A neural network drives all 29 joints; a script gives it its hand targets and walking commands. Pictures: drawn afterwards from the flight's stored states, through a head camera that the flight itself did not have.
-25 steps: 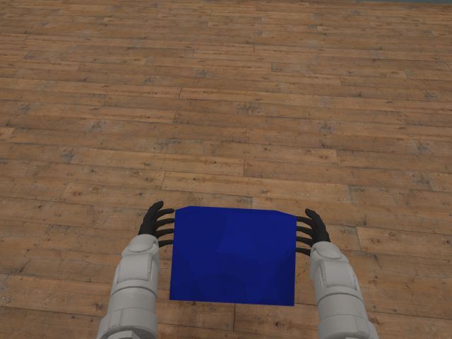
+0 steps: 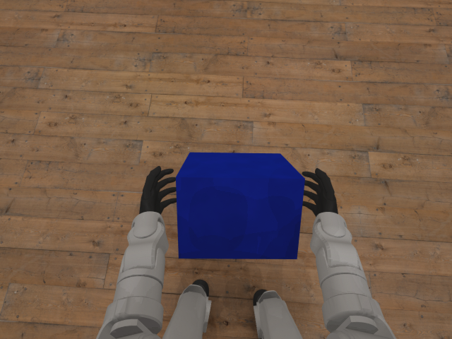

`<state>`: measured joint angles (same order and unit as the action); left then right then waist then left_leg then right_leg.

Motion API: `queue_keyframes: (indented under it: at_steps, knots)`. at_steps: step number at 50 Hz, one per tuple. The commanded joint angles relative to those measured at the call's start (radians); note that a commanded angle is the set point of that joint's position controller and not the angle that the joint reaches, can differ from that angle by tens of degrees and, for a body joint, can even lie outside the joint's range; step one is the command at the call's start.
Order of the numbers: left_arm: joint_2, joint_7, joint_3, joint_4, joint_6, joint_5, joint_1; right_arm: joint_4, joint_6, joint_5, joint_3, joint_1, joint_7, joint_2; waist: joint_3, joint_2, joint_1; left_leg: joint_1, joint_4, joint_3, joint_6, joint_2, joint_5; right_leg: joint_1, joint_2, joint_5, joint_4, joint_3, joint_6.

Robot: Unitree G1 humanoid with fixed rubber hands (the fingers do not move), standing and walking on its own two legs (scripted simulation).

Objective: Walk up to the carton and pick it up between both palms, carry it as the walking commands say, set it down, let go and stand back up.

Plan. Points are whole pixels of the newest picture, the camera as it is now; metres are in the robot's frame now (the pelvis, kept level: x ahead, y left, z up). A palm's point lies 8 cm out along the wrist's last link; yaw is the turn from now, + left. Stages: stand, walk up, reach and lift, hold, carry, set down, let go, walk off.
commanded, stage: set down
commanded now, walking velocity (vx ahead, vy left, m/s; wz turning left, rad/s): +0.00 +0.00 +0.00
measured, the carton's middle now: (236, 198) +0.40 +0.01 -0.21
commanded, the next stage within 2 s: none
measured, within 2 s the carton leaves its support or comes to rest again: neither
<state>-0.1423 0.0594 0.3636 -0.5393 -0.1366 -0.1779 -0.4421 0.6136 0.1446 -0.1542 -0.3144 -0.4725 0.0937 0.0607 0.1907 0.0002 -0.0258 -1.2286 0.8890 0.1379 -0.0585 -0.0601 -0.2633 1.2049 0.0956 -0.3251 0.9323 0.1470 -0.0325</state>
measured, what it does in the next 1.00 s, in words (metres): lowers itself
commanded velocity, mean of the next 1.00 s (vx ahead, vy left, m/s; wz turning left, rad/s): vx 0.00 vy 0.00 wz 0.00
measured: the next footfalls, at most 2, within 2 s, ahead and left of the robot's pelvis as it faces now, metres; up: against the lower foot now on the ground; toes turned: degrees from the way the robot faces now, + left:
none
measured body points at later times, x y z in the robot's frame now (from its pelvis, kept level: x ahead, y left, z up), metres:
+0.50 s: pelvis -0.02 -0.01 -0.08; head +0.18 +0.00 +0.32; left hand +0.41 +0.17 -0.16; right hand +0.41 -0.16 -0.16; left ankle +0.06 +0.14 -0.66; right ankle +0.04 -0.13 -0.66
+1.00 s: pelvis -0.04 +0.00 -0.15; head +0.24 +0.01 +0.20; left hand +0.41 +0.18 -0.28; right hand +0.41 -0.15 -0.28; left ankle +0.06 +0.14 -0.66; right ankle +0.04 -0.13 -0.66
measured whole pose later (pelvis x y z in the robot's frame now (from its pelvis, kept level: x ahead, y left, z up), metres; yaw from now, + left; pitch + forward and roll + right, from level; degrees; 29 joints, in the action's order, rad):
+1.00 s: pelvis -0.04 +0.00 -0.15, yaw +0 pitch +47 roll +0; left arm 0.04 0.15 0.31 -0.67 -0.17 -0.06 -0.82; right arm 0.66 0.19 0.01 -0.25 -0.77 0.19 -0.03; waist 0.19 -0.02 -0.01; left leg -1.92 1.55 0.14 -0.09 -0.12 -0.45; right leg 1.89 0.14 -0.51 1.58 0.11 -0.06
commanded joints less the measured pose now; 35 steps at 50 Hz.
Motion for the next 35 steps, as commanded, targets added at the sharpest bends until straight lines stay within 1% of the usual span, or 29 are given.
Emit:
queue_keyframes:
  at_steps: [1, 2, 3, 4, 5, 6, 7, 8, 9, 10, 11, 13, 14, 15, 16, 17, 18, 19, 20, 23, 24, 25, 26, 29, 30, 31, 32, 33, 35]
  knots:
    - [-0.814, -0.239, -0.577, 0.027, -0.022, 0.102, -0.706, -0.137, -0.013, 0.131, 0.639, -0.797, -0.308, 0.835, 0.848, -0.105, -0.038, 0.380, 0.121, -0.144, 0.031, -0.065, 0.048, -0.244, 0.063, 0.014, 0.054, -0.118, 0.012]
    - [-0.782, -0.238, -0.581, 0.041, -0.034, 0.105, -0.721, -0.117, 0.013, 0.157, 0.691, -0.853, -0.302, 0.879, 0.858, -0.081, -0.119, 0.297, 0.152, -0.170, 0.036, -0.071, 0.015, -0.273, 0.045, -0.014, 0.081, -0.082, 0.011]
    - [-0.834, -0.248, -0.617, 0.104, -0.044, 0.153, -0.841, -0.144, 0.025, 0.162, 0.681, -0.855, -0.297, 0.878, 0.938, -0.149, -0.014, 0.387, 0.167, -0.145, 0.037, -0.061, -0.002, -0.218, 0.062, -0.051, 0.101, -0.131, -0.002]
    - [-0.779, -0.253, -0.549, -0.015, -0.082, 0.083, -0.744, -0.085, 0.045, 0.177, 0.668, -0.887, -0.305, 0.910, 0.874, -0.067, -0.121, 0.326, 0.180, -0.181, 0.037, -0.065, -0.117, -0.228, 0.046, -0.183, 0.099, -0.088, 0.013]
    - [-0.875, -0.265, -0.571, -0.022, -0.099, 0.112, -0.764, -0.121, 0.052, 0.153, 0.615, -0.901, -0.313, 0.889, 0.906, -0.047, -0.037, 0.314, 0.195, -0.169, 0.042, -0.078, -0.138, -0.201, 0.053, -0.151, 0.136, -0.119, 0.006]
    - [-0.826, -0.271, -0.457, -0.109, -0.126, 0.072, -0.832, 0.051, 0.084, 0.110, 0.533, -0.931, -0.319, 0.865, 0.705, -0.039, -0.086, 0.207, 0.185, -0.177, 0.041, -0.068, -0.270, -0.065, 0.036, -0.321, 0.097, -0.103, 0.025]
    - [-0.885, -0.272, -0.509, -0.024, -0.128, 0.090, -0.838, -0.046, 0.074, 0.143, 0.585, -0.930, -0.333, 0.920, 0.858, -0.047, -0.073, 0.318, 0.188, -0.154, 0.038, -0.076, -0.207, -0.096, 0.061, -0.212, 0.155, -0.119, 0.015]
    - [-0.896, -0.278, -0.570, 0.027, -0.136, 0.136, -0.968, 0.012, 0.096, 0.114, 0.526, -0.917, -0.339, 0.908, 0.895, -0.013, 0.003, 0.346, 0.185, -0.115, 0.032, -0.057, -0.216, -0.077, 0.051, -0.174, 0.189, -0.141, 0.011]
    - [-0.852, -0.282, -0.435, -0.109, -0.172, 0.051, -0.896, 0.174, 0.122, 0.041, 0.394, -0.875, -0.346, 0.831, 0.655, 0.038, -0.028, 0.250, 0.162, -0.105, 0.021, -0.052, -0.297, 0.106, 0.043, -0.269, 0.170, -0.144, 0.026]
    - [-0.899, -0.287, -0.447, -0.112, -0.182, 0.080, -0.912, 0.149, 0.121, 0.047, 0.387, -0.883, -0.349, 0.893, 0.701, -0.027, 0.053, 0.300, 0.177, -0.132, 0.022, -0.059, -0.351, 0.002, 0.055, -0.279, 0.146, -0.156, 0.037]
    - [-0.827, -0.295, -0.454, -0.055, -0.185, 0.073, -0.996, 0.174, 0.129, 0.057, 0.392, -0.926, -0.352, 0.917, 0.780, 0.003, -0.007, 0.269, 0.207, -0.146, 0.021, -0.068, -0.333, 0.015, 0.052, -0.280, 0.181, -0.147, 0.037]
    - [-0.885, -0.294, -0.384, -0.215, -0.204, 0.030, -0.915, 0.244, 0.134, 0.014, 0.270, -0.904, -0.354, 0.869, 0.636, 0.052, 0.056, 0.231, 0.213, -0.132, 0.021, -0.052, -0.381, 0.148, 0.055, -0.293, 0.205, -0.179, 0.039]
    - [-0.922, -0.300, -0.421, -0.167, -0.206, 0.057, -0.918, 0.140, 0.128, -0.005, 0.315, -0.846, -0.347, 0.848, 0.761, 0.016, 0.103, 0.311, 0.242, -0.142, 0.009, -0.069, -0.234, 0.060, 0.056, -0.179, 0.168, -0.154, 0.044]
    - [-0.889, -0.309, -0.378, -0.237, -0.208, 0.052, -0.895, 0.161, 0.137, 0.026, 0.302, -0.916, -0.337, 0.888, 0.733, 0.008, 0.063, 0.205, 0.241, -0.168, 0.021, -0.082, -0.229, 0.012, 0.049, -0.178, 0.176, -0.182, 0.030]
    - [-0.881, -0.311, -0.364, -0.256, -0.214, 0.045, -0.849, 0.163, 0.137, 0.001, 0.284, -0.845, -0.328, 0.895, 0.743, 0.004, 0.093, 0.207, 0.266, -0.178, 0.027, -0.092, -0.206, -0.011, 0.049, -0.150, 0.187, -0.170, 0.030]
    - [-0.919, -0.316, -0.458, -0.136, -0.172, 0.129, -0.947, 0.067, 0.116, 0.085, 0.377, -0.917, -0.328, 0.899, 0.860, -0.006, 0.060, 0.227, 0.272, -0.190, 0.018, -0.098, -0.094, -0.068, 0.065, -0.047, 0.197, -0.180, 0.018]
    - [-0.941, -0.313, -0.434, -0.229, -0.174, 0.119, -0.859, -0.012, 0.099, 0.131, 0.433, -1.012, -0.318, 0.875, 0.924, 0.006, 0.022, 0.212, 0.315, -0.178, 0.019, -0.092, 0.017, -0.037, 0.067, 0.015, 0.241, -0.188, 0.014]
    - [-0.828, -0.301, -0.334, -0.297, -0.169, 0.035, -0.830, 0.097, 0.100, 0.098, 0.383, -0.932, -0.321, 0.856, 0.774, 0.043, -0.031, 0.107, 0.318, -0.181, 0.024, -0.090, 0.008, 0.040, 0.045, 0.013, 0.247, -0.151, 0.014]
    - [-0.905, -0.295, -0.392, -0.251, -0.158, 0.076, -0.838, 0.087, 0.099, 0.105, 0.384, -0.902, -0.322, 0.841, 0.825, 0.082, 0.008, 0.138, 0.323, -0.179, 0.015, -0.087, 0.044, -0.048, 0.041, 0.040, 0.243, -0.136, 0.029]
    - [-0.896, -0.277, -0.382, -0.224, -0.091, 0.085, -0.753, -0.066, 0.049, 0.174, 0.504, -0.986, -0.310, 0.842, 0.982, -0.017, -0.035, 0.086, 0.381, -0.172, 0.018, -0.104, 0.193, -0.124, 0.041, 0.284, 0.303, -0.143, -0.007]
    - [-0.832, -0.271, -0.355, -0.250, -0.079, 0.060, -0.724, 0.002, 0.044, 0.147, 0.482, -0.932, -0.301, 0.839, 0.874, -0.051, -0.041, -0.023, 0.363, -0.166, 0.024, -0.099, 0.201, -0.097, 0.029, 0.319, 0.319, -0.139, -0.011]
    - [-0.863, -0.264, -0.415, -0.196, -0.064, 0.105, -0.750, -0.067, 0.022, 0.208, 0.554, -0.952, -0.282, 0.865, 0.987, -0.028, -0.079, 0.050, 0.387, -0.158, 0.022, -0.095, 0.250, -0.187, 0.031, 0.413, 0.344, -0.115, -0.014]
    - [-0.833, -0.255, -0.397, -0.169, -0.053, 0.077, -0.758, 0.004, 0.031, 0.170, 0.525, -0.878, -0.280, 0.888, 0.983, -0.073, -0.007, 0.053, 0.375, -0.165, 0.027, -0.103, 0.281, -0.111, 0.042, 0.437, 0.329, -0.146, -0.032]
    - [-0.751, -0.246, -0.416, -0.089, -0.020, 0.104, -0.828, 0.065, 0.011, 0.131, 0.502, -0.830, -0.263, 0.854, 0.955, -0.137, 0.010, -0.057, 0.409, -0.157, 0.014, -0.106, 0.270, -0.101, 0.056, 0.452, 0.371, -0.139, -0.029]
    - [-0.810, -0.232, -0.449, -0.096, -0.015, 0.087, -0.758, 0.104, 0.009, 0.144, 0.491, -0.760, -0.267, 0.883, 1.005, -0.055, -0.009, 0.057, 0.397, -0.150, 0.028, -0.107, 0.305, -0.039, 0.075, 0.413, 0.383, -0.151, -0.028]
    - [-0.697, -0.221, -0.440, -0.052, -0.012, 0.108, -0.851, 0.162, 0.021, 0.101, 0.470, -0.696, -0.266, 0.824, 0.951, -0.111, 0.035, 0.013, 0.432, -0.142, 0.008, -0.099, 0.324, 0.070, 0.075, 0.392, 0.377, -0.160, -0.029]
    - [-0.748, -0.218, -0.538, 0.063, 0.008, 0.177, -0.945, 0.147, 0.010, 0.124, 0.491, -0.680, -0.257, 0.889, 1.078, -0.103, 0.010, 0.010, 0.444, -0.162, 0.010, -0.111, 0.302, -0.103, 0.079, 0.406, 0.384, -0.143, -0.018]
    - [-0.625, -0.204, -0.477, 0.003, 0.017, 0.146, -0.942, 0.196, 0.007, 0.059, 0.421, -0.674, -0.246, 0.818, 0.938, -0.144, 0.070, -0.047, 0.453, -0.139, 0.009, -0.094, 0.310, 0.092, 0.071, 0.391, 0.408, -0.173, -0.031]
    - [-0.664, -0.186, -0.566, 0.090, 0.029, 0.171, -0.851, 0.077, -0.012, 0.166, 0.576, -0.678, -0.247, 0.859, 1.119, -0.068, -0.039, 0.142, 0.465, -0.149, -0.002, -0.100, 0.474, 0.030, 0.082, 0.492, 0.436, -0.138, -0.046]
